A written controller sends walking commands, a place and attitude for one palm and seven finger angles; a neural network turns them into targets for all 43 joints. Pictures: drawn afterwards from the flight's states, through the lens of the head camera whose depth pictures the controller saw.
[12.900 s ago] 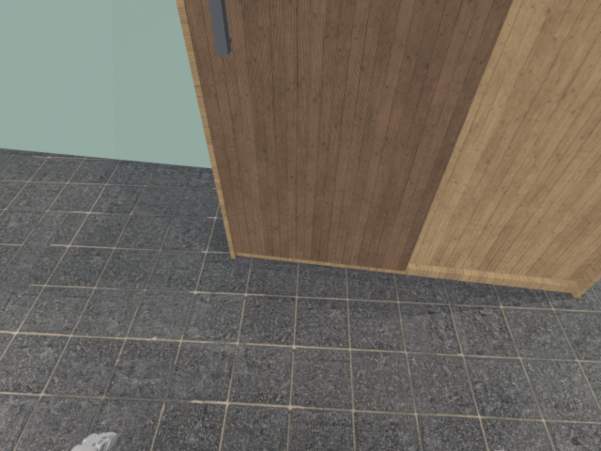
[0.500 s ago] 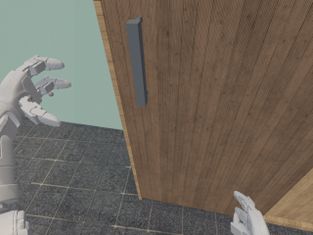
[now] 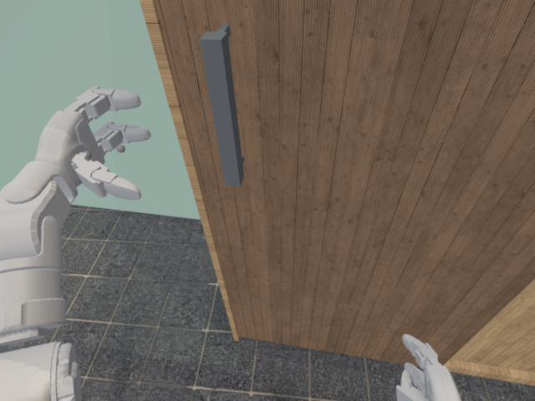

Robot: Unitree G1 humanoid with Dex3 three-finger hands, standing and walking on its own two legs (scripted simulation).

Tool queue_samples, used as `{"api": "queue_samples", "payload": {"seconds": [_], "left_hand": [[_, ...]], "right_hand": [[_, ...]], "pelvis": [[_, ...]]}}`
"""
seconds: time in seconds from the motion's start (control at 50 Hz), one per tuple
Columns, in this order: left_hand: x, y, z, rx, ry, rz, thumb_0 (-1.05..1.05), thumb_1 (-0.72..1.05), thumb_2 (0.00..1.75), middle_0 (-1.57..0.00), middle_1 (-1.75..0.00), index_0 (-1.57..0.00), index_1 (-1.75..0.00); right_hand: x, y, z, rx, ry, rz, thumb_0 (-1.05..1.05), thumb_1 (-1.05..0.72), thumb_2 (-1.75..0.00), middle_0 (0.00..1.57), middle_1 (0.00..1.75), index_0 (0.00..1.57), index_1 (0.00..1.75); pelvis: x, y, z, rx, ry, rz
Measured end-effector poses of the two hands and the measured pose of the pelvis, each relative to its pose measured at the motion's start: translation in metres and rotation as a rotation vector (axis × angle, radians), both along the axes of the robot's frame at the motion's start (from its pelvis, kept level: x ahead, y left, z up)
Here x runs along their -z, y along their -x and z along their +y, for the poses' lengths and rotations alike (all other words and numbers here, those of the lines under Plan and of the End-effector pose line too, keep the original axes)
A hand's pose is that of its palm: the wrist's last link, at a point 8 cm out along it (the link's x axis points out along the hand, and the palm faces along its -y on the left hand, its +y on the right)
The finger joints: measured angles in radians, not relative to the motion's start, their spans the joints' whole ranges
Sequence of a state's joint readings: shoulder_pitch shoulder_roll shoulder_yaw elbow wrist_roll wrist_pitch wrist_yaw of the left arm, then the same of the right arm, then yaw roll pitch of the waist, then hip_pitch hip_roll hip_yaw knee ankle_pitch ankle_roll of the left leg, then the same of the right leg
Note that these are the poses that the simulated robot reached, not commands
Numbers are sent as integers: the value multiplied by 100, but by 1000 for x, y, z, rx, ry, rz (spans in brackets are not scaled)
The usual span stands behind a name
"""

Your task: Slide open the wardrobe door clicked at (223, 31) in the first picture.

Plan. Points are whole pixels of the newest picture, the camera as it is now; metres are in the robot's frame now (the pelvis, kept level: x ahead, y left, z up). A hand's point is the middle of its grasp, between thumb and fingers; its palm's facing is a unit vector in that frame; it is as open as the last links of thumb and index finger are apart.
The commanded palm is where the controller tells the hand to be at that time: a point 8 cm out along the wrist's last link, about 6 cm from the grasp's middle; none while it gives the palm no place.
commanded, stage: move the hooked fingers beside the handle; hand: left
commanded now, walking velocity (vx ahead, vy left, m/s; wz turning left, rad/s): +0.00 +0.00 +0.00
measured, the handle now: (229, 113) +0.46 +0.09 +0.23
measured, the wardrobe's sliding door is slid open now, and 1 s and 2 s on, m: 0.00 0.00 0.00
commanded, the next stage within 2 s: feel for the door with the fingertips in 1.56 s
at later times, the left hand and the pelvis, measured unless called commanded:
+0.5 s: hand (160, 133) +0.40 +0.18 +0.23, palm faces -0.06 -1.00 -0.04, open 14.0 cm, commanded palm +0.37 +0.23 +0.24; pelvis +0.00 +0.00 +0.00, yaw +0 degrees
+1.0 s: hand (177, 124) +0.42 +0.16 +0.23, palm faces -0.06 -1.00 -0.03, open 13.9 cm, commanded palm +0.39 +0.21 +0.24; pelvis +0.00 +0.00 +0.00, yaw -1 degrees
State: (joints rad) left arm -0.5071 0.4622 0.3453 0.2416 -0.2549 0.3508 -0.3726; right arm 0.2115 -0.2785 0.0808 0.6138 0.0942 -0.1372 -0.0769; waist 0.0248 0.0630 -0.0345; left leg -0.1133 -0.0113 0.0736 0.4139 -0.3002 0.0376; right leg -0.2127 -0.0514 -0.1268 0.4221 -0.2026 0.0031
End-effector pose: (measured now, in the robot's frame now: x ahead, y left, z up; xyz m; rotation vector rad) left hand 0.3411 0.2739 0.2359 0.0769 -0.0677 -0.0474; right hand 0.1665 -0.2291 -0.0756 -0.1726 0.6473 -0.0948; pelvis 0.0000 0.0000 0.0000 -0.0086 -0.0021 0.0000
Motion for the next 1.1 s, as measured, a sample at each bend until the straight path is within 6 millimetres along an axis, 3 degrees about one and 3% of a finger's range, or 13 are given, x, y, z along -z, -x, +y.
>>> {"api": "queue_samples", "payload": {"seconds": [0.16, 0.34, 0.48, 0.74, 0.92, 1.1], "left_hand": [[2, -10, -5, -9, 4, 10, -2, -50, 30, -30, -120, -30, -120], [3, -25, -20, 6, 11, 19, -2, -50, 30, -30, -120, -30, -120], [4, -42, -36, 17, 34, 39, -2, -50, 30, -30, -120, -30, -120], [10, -62, -46, 1, 53, 65, -2, -50, 30, -30, -120, -30, -120], [4, -61, -53, 12, 49, 23, -2, -50, 30, -32, -122, -32, -122], [5, -57, -64, 16, 50, 33, -2, -50, 30, -30, -120, -31, -121]], "right_hand": [[-1, -7, 0, 5, -6, -2, 1, -91, -90, 20, 30, 20, 30], [3, -3, -5, 18, 13, 37, 1, -91, -90, 20, 30, 20, 30], [8, 8, -8, 47, 10, 69, 1, -91, -90, 20, 30, 20, 30], [17, 40, -20, 104, 27, 150, 1, -91, -90, 20, 30, 20, 30], [20, 56, -25, 116, 36, 179, 1, -91, -90, 20, 30, 20, 30], [19, 51, -21, 111, 10, 150, 1, -91, -90, 20, 30, 20, 30]], "pelvis": [[0, -4, -2, 0, 1, 6], [0, -5, -2, -6, 1, 9], [0, -4, -2, 1, -1, 15], [-1, -2, -3, 10, -1, 21], [-1, 1, -3, 8, -2, 17], [-2, 4, -4, 15, -5, 11]]}}
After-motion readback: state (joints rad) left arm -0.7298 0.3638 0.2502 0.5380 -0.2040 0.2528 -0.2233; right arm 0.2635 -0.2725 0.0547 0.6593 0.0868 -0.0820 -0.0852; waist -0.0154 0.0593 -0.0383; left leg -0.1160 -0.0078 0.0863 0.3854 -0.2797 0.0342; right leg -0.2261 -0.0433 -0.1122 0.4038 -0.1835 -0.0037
